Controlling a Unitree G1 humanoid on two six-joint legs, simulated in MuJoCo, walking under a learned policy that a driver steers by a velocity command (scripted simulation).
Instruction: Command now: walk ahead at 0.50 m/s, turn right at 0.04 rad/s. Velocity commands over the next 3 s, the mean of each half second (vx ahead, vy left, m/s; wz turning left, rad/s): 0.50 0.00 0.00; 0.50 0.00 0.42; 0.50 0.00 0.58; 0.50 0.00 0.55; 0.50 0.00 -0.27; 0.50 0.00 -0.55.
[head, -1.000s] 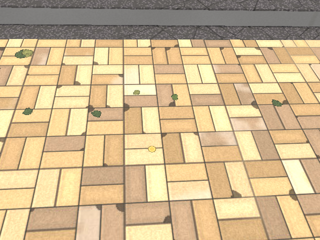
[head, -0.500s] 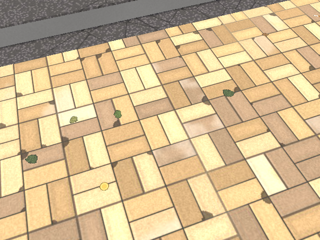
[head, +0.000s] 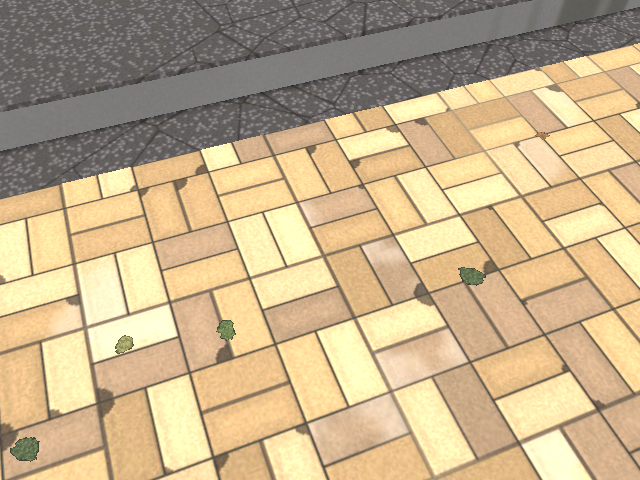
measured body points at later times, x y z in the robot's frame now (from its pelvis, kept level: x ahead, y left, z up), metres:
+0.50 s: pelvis +0.27 -0.06 +0.00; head +0.30 -0.08 +0.45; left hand +0.44 +0.20 -0.09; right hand +0.32 -0.34 -0.14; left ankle +0.14 +0.07 -0.65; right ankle +0.34 -0.16 -0.73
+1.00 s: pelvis +0.54 +0.00 -0.02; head +0.58 +0.02 +0.43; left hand +0.50 +0.29 -0.15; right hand +0.79 -0.19 -0.11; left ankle +0.61 +0.10 -0.73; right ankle +0.38 -0.17 -0.66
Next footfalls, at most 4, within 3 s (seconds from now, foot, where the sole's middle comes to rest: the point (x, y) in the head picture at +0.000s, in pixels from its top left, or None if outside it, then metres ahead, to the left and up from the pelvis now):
0.40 right None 0.38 -0.16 -0.77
0.94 left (278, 395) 0.65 0.11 -0.77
1.42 right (319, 272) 0.98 0.02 -0.77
1.94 left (167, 259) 1.02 0.41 -0.77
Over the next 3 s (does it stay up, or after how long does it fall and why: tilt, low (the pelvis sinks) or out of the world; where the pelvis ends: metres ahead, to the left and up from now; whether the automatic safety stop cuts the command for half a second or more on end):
stays up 1.40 0.59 0.00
